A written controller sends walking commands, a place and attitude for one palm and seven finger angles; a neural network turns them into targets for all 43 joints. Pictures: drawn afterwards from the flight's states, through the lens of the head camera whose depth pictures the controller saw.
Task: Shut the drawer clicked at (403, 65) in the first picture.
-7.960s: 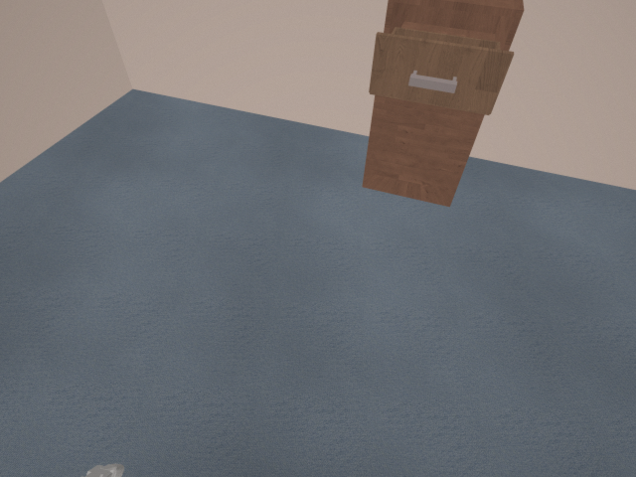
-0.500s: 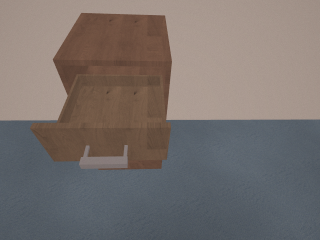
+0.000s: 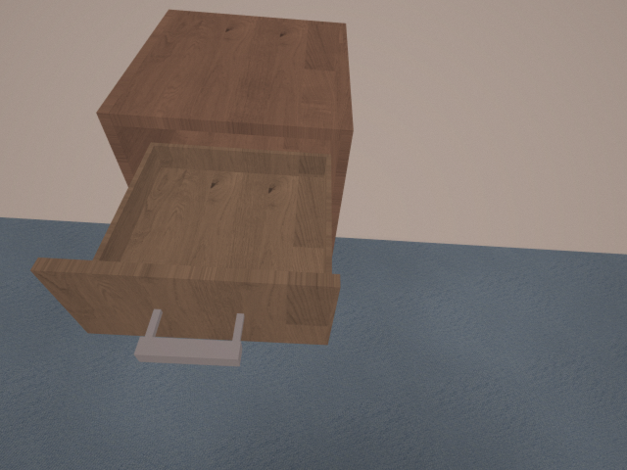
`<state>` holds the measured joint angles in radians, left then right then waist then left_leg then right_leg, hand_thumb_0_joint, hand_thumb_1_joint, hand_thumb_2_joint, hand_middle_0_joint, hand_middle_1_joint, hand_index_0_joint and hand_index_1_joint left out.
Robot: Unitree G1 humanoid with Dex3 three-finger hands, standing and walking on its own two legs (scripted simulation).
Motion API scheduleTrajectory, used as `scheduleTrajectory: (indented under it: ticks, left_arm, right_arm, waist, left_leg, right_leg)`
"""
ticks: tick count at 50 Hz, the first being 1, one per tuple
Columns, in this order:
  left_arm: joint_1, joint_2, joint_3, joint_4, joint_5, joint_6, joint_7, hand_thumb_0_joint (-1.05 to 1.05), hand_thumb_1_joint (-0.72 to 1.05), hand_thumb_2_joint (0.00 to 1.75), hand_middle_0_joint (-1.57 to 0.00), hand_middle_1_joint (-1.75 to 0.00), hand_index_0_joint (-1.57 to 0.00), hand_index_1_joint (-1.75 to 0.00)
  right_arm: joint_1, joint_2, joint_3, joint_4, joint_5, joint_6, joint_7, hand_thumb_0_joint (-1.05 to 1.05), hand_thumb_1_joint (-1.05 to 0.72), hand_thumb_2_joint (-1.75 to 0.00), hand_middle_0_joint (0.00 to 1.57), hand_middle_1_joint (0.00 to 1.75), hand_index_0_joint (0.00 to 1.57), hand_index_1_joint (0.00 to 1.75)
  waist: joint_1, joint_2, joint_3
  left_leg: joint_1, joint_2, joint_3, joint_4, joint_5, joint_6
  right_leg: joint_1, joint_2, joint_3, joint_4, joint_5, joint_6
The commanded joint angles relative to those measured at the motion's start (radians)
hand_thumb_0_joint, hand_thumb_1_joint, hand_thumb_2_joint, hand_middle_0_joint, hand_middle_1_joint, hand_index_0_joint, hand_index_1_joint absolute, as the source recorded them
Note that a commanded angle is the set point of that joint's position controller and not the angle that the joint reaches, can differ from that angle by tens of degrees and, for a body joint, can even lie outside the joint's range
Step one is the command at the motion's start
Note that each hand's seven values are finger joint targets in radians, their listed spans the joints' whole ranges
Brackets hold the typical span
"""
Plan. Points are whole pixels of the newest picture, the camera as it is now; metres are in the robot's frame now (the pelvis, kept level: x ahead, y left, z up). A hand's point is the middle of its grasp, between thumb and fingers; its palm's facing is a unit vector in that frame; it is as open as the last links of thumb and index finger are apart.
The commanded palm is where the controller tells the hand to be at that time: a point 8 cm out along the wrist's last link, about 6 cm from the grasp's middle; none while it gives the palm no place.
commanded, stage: come to a stop and stand still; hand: left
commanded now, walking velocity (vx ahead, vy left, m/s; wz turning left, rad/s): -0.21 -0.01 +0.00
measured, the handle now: (194, 335) +0.29 +0.18 -0.03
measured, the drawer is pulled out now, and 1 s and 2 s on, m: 0.30 0.30 0.28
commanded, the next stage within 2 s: look again from close up in 0.80 s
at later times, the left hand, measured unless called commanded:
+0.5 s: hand out of the picture +0.03 +0.19 -0.18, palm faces +0.03 -0.98 -0.21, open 7.4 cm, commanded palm none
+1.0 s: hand out of the picture +0.01 +0.17 -0.16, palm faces -0.01 -0.98 -0.21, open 7.4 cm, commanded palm none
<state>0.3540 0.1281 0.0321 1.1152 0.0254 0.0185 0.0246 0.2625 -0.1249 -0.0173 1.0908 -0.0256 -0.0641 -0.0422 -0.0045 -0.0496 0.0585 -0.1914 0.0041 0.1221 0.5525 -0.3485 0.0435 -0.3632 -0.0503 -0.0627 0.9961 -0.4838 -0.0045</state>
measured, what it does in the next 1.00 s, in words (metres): steps on the spot: right foot, then right foot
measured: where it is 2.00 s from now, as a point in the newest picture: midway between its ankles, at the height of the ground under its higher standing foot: outside the picture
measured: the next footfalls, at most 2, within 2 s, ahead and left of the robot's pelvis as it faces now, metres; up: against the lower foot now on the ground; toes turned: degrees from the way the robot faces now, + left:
right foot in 0.12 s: +0.09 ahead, -0.15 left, +0.00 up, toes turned -2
right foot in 0.78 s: +0.04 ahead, -0.07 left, +0.00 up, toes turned -2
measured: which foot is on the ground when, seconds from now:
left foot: down 0.00-1.00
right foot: up 0.00-0.10, down 0.12-0.54, up 0.56-0.76, down 0.78-1.00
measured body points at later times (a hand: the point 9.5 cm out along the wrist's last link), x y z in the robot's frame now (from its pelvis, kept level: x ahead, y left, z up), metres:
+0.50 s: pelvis -0.01 +0.01 -0.01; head +0.00 +0.02 +0.44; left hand +0.03 +0.24 -0.17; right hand +0.05 -0.24 -0.15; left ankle +0.00 +0.09 -0.73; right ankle +0.05 -0.15 -0.73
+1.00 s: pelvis +0.01 +0.00 +0.01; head +0.01 -0.02 +0.46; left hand +0.01 +0.22 -0.14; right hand +0.00 -0.22 -0.16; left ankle +0.00 +0.09 -0.73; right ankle +0.00 -0.07 -0.73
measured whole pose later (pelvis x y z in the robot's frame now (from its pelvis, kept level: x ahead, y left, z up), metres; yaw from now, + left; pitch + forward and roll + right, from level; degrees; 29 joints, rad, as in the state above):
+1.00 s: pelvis +0.01 +0.00 +0.01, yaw -1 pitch -1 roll +1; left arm 0.32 0.14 -0.02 1.06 0.02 0.00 0.03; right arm 0.32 -0.16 0.01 1.07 -0.01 -0.01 -0.02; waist -0.01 0.02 0.01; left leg -0.18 -0.02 0.12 0.45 -0.27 0.04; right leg -0.21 0.03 -0.05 0.50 -0.28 -0.07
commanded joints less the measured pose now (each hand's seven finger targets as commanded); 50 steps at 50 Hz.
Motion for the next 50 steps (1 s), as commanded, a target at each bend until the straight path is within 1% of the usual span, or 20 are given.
scheduleTrajectory:
  ticks: [1,4,6,7,10,12,15,18,19,20,21,22,23,24,27,30,35,37,41,50]
  left_arm:
    - [0.041,0.019,-0.003,-0.061,-0.019,-0.026,0.009,0.0,0.9,0.9,-0.2,-0.3,-0.2,-0.3]
    - [0.09,0.071,0.003,-0.043,-0.011,-0.031,0.016,0.0,0.9,0.9,-0.2,-0.3,-0.2,-0.3]
    - [0.048,0.146,0.015,-0.062,-0.005,-0.035,0.017,0.0,0.9,0.9,-0.2,-0.3,-0.2,-0.3]
    - [0.03,0.166,0.018,-0.079,-0.006,-0.034,0.018,0.0,0.9,0.9,-0.2,-0.3,-0.2,-0.3]
    - [0.025,0.202,0.031,-0.083,-0.004,-0.038,0.031,0.0,0.9,0.9,-0.2,-0.3,-0.2,-0.3]
    - [0.018,0.208,0.038,-0.096,0.003,-0.03,0.04,0.0,0.9,0.9,-0.2,-0.3,-0.2,-0.3]
    - [-0.043,0.229,0.052,-0.135,0.007,-0.013,0.043,0.0,0.9,0.9,-0.2,-0.3,-0.2,-0.3]
    - [-0.134,0.22,0.052,-0.172,0.0,0.002,0.034,0.0,0.9,0.9,-0.2,-0.3,-0.2,-0.3]
    - [-0.147,0.18,0.044,-0.189,-0.005,0.007,0.031,0.0,0.9,0.9,-0.2,-0.3,-0.2,-0.3]
    - [-0.146,0.121,0.035,-0.206,-0.009,0.015,0.027,0.0,0.9,0.9,-0.2,-0.3,-0.2,-0.3]
    - [-0.02,0.172,0.013,-0.123,-0.013,-0.007,0.048,0.0,0.9,0.9,-0.2,-0.3,-0.2,-0.3]
    - [0.027,0.172,0.006,-0.123,-0.001,-0.015,0.041,0.0,0.9,0.9,-0.2,-0.3,-0.2,-0.3]
    - [-0.028,0.181,-0.009,-0.137,0.007,-0.024,0.028,0.0,0.9,0.9,-0.2,-0.3,-0.2,-0.3]
    - [-0.086,0.19,-0.012,-0.153,0.007,-0.019,0.019,0.0,0.9,0.9,-0.2,-0.3,-0.2,-0.3]
    - [-0.062,0.163,-0.016,-0.166,0.011,0.001,0.002,0.0,0.9,0.9,-0.2,-0.3,-0.2,-0.3]
    - [-0.013,0.139,-0.011,-0.157,0.014,0.008,-0.011,0.0,0.9,0.9,-0.2,-0.3,-0.2,-0.3]
    - [-0.01,0.116,-0.012,-0.177,0.006,-0.012,-0.015,0.0,0.9,0.9,-0.2,-0.3,-0.2,-0.3]
    - [0.011,0.113,-0.013,-0.161,0.001,-0.02,-0.01,0.0,0.9,0.9,-0.2,-0.3,-0.2,-0.3]
    - [-0.008,0.139,-0.023,-0.143,-0.004,-0.038,0.001,0.0,0.9,0.9,-0.2,-0.3,-0.2,-0.3]
    - [-0.004,0.118,-0.035,-0.09,-0.015,-0.05,0.014,0.0,0.9,0.9,-0.2,-0.3,-0.2,-0.3]
  right_arm:
    - [0.034,-0.134,-0.013,0.006,0.008,0.017,-0.013,0.0,-0.9,-0.9,0.2,0.3,0.2,0.3]
    - [0.022,-0.129,-0.026,0.001,0.02,0.037,-0.006,0.0,-0.9,-0.9,0.2,0.3,0.2,0.3]
    - [0.066,-0.092,-0.036,-0.002,0.025,0.058,0.001,0.0,-0.9,-0.9,0.2,0.3,0.2,0.3]
    - [0.079,-0.074,-0.037,-0.001,0.024,0.069,0.003,0.0,-0.9,-0.9,0.2,0.3,0.2,0.3]
    - [0.069,-0.077,-0.047,-0.012,0.024,0.084,0.004,0.0,-0.9,-0.9,0.2,0.3,0.2,0.3]
    - [0.024,-0.09,-0.052,-0.038,0.028,0.085,0.001,0.0,-0.9,-0.9,0.2,0.3,0.2,0.3]
    - [0.005,-0.09,-0.054,-0.057,0.028,0.094,0.007,0.0,-0.9,-0.9,0.2,0.3,0.2,0.3]
    - [0.098,-0.077,-0.05,-0.037,0.026,0.084,0.015,0.0,-0.9,-0.9,0.2,0.3,0.2,0.3]
    - [0.114,-0.105,-0.048,-0.038,0.021,0.074,0.016,0.0,-0.9,-0.9,0.2,0.3,0.2,0.3]
    - [0.074,-0.158,-0.053,-0.058,0.01,0.066,0.018,0.0,-0.9,-0.9,0.2,0.3,0.2,0.3]
    - [-0.067,-0.258,-0.061,-0.159,0.022,0.055,0.026,0.0,-0.9,-0.9,0.2,0.3,0.2,0.3]
    - [-0.199,-0.219,-0.035,-0.208,0.016,0.052,0.031,0.0,-0.9,-0.9,0.2,0.3,0.2,0.3]
    - [-0.118,-0.15,-0.018,-0.215,0.009,0.051,0.035,0.0,-0.9,-0.9,0.2,0.3,0.2,0.3]
    - [-0.04,-0.162,-0.015,-0.205,0.0,0.053,0.036,0.0,-0.9,-0.9,0.2,0.3,0.2,0.3]
    - [-0.008,-0.238,-0.034,-0.203,-0.006,0.054,0.031,0.0,-0.9,-0.9,0.2,0.3,0.2,0.3]
    - [-0.005,-0.254,-0.038,-0.207,-0.006,0.063,0.021,0.0,-0.9,-0.9,0.2,0.3,0.2,0.3]
    - [0.055,-0.223,-0.031,-0.175,-0.008,0.05,0.014,0.0,-0.9,-0.9,0.2,0.3,0.2,0.3]
    - [0.054,-0.2,-0.024,-0.164,0.003,0.046,0.009,0.0,-0.9,-0.9,0.2,0.3,0.2,0.3]
    - [0.073,-0.146,-0.002,-0.133,0.011,0.045,0.015,0.0,-0.9,-0.9,0.2,0.3,0.2,0.3]
    - [0.087,-0.119,0.015,-0.039,0.014,0.033,0.017,0.0,-0.9,-0.9,0.2,0.3,0.2,0.3]
  waist:
    - [0.02,0.195,-0.037]
    - [0.043,0.067,-0.016]
    - [0.003,0.028,0.013]
    - [-0.001,0.032,0.018]
    - [0.021,-0.191,-0.094]
    - [0.04,-0.169,-0.117]
    - [0.03,-0.143,-0.113]
    - [-0.033,-0.108,-0.105]
    - [-0.039,-0.012,-0.088]
    - [-0.024,0.214,-0.043]
    - [0.018,0.25,-0.157]
    - [0.089,0.213,-0.06]
    - [0.031,0.067,-0.049]
    - [-0.01,0.05,-0.007]
    - [-0.006,0.25,0.064]
    - [0.009,0.177,0.104]
    - [-0.002,0.134,0.031]
    - [0.008,0.09,-0.011]
    - [-0.022,-0.085,-0.031]
    - [-0.003,0.043,-0.006]
  left_leg:
    - [0.06,0.245,-0.155,-0.159,0.841,0.104]
    - [-0.029,0.15,-0.117,-0.076,0.514,0.015]
    - [-0.077,0.048,-0.086,-0.053,0.155,-0.033]
    - [-0.066,0.031,-0.078,-0.012,0.136,-0.04]
    - [-0.112,0.005,-0.047,0.175,-0.131,-0.066]
    - [-0.183,0.001,-0.08,0.25,-0.231,-0.071]
    - [-0.159,-0.007,-0.092,0.229,-0.177,-0.078]
    - [0.089,-0.013,-0.037,-0.095,0.11,-0.072]
    - [0.146,0.049,-0.095,-0.171,0.201,-0.05]
    - [0.078,0.216,-0.29,-0.254,0.291,0.025]
    - [-0.111,0.245,-0.225,-0.082,0.36,0.056]
    - [-0.186,0.148,-0.161,-0.088,0.133,0.022]
    - [-0.185,0.074,-0.144,-0.091,-0.072,-0.021]
    - [-0.163,0.059,-0.162,-0.131,-0.172,-0.029]
    - [-0.205,0.193,-0.346,-0.361,-0.353,0.024]
    - [-0.211,0.232,-0.356,-0.373,-0.308,0.078]
    - [-0.034,0.252,-0.313,-0.273,0.061,0.107]
    - [-0.037,0.217,-0.269,-0.196,0.203,0.077]
    - [-0.037,0.08,-0.14,-0.129,0.041,0.006]
    - [0.003,0.099,-0.151,-0.202,0.179,0.007]
  right_leg:
    - [0.047,-0.039,0.027,-0.279,0.138,0.014]
    - [0.197,-0.034,0.046,-0.515,0.514,0.012]
    - [0.155,-0.164,0.176,-0.498,0.808,-0.069]
    - [0.137,-0.194,0.2,-0.505,0.881,-0.091]
    - [0.273,-0.28,0.255,-0.525,1.206,-0.168]
    - [0.341,-0.314,0.277,-0.509,1.285,-0.224]
    - [0.281,-0.296,0.254,-0.514,1.087,-0.22]
    - [0.08,-0.211,0.184,-0.483,0.684,-0.116]
    - [0.005,-0.132,0.133,-0.424,0.489,-0.065]
    - [-0.069,-0.006,0.049,-0.323,0.157,0.005]
    - [0.161,-0.046,0.083,-0.278,0.133,-0.028]
    - [0.175,-0.034,0.045,-0.446,0.205,-0.025]
    - [0.121,-0.072,0.123,-0.519,0.1,-0.044]
    - [0.041,-0.068,0.136,-0.533,-0.035,-0.061]
    - [0.007,0.059,-0.009,-0.32,0.081,-0.016]
    - [-0.042,0.048,0.011,-0.177,0.081,-0.015]
    - [-0.037,0.031,0.027,-0.364,0.075,-0.022]
    - [0.07,0.031,0.057,-0.535,0.227,-0.031]
    - [0.085,-0.064,0.214,-0.619,0.233,-0.088]
    - [0.136,-0.047,0.169,-0.615,0.361,-0.067]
